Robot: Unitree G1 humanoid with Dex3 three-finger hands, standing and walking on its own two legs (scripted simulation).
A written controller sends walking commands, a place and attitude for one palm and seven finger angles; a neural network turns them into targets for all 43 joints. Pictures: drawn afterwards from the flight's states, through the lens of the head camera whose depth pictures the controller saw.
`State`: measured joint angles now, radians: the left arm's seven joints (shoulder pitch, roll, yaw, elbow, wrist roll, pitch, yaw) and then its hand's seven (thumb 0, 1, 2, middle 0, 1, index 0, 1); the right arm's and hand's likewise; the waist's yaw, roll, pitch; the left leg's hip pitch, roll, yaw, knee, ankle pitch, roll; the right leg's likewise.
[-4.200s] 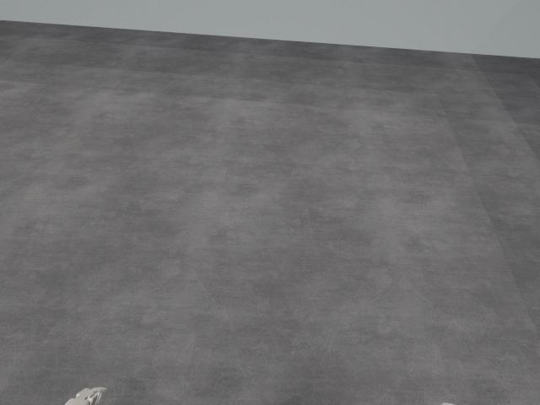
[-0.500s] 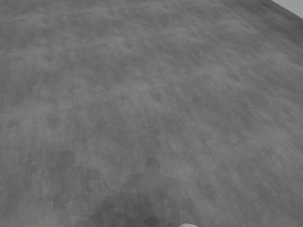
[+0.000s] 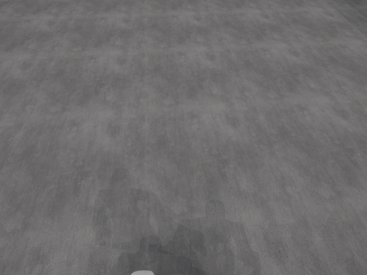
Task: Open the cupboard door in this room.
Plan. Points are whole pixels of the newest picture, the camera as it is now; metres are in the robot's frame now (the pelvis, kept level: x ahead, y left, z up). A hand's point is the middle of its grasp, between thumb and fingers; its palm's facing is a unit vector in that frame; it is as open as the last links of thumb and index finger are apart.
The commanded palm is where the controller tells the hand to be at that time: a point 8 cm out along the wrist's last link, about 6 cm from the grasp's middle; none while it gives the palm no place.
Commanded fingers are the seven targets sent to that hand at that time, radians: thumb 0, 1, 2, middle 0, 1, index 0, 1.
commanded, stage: turn or walk to find it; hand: left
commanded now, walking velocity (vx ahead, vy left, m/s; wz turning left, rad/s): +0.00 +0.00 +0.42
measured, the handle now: out of the picture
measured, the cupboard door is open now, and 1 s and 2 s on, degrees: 0 0 0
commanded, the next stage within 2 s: none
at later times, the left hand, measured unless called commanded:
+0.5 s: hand out of the picture +0.04 +0.22 -0.15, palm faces +0.22 -0.93 -0.28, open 7.4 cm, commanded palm none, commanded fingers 0.00 0.90 0.90 -0.20 -0.30 -0.20 -0.30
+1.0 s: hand out of the picture -0.12 +0.22 -0.19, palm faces +0.46 -0.85 -0.25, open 7.4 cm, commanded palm none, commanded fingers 0.00 0.90 0.90 -0.20 -0.30 -0.20 -0.30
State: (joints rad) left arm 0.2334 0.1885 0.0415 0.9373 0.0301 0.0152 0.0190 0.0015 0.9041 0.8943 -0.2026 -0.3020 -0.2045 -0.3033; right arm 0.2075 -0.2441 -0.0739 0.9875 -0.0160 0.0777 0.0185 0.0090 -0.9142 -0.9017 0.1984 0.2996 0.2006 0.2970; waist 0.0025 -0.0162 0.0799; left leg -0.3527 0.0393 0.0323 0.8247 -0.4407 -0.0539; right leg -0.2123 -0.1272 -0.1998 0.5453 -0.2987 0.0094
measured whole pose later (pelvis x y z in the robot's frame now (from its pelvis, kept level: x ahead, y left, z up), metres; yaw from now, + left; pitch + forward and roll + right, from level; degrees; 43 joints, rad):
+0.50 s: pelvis -0.02 +0.00 -0.01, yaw +11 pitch +0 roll +1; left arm 0.16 0.20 0.05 0.90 0.01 0.02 0.02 0.00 0.91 0.89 -0.20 -0.30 -0.20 -0.30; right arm 0.20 -0.21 -0.06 0.94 -0.02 0.04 0.01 0.01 -0.91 -0.90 0.20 0.30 0.21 0.30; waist -0.02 0.03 0.05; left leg -0.32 -0.05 -0.07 0.55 -0.22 -0.01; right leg -0.26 -0.04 -0.05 0.57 -0.32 0.04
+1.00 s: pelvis -0.05 +0.02 -0.01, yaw +25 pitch -1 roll +0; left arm 0.25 0.25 0.07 0.99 0.02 0.07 0.02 0.00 0.91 0.89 -0.20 -0.30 -0.20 -0.30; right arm 0.16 -0.20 -0.05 0.96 -0.02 0.03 0.01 0.01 -0.91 -0.90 0.20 0.30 0.20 0.30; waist 0.02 -0.06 0.08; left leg -0.26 0.01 0.06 0.59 -0.32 0.02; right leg -0.37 -0.13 -0.12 0.91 -0.51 0.05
